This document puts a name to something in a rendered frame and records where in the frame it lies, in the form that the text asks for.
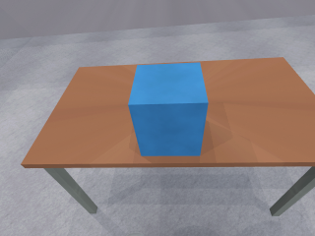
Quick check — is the carton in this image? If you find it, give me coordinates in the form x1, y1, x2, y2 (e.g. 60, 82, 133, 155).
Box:
128, 62, 209, 156

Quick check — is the table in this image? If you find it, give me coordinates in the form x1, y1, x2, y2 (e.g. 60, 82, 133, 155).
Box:
21, 57, 315, 216

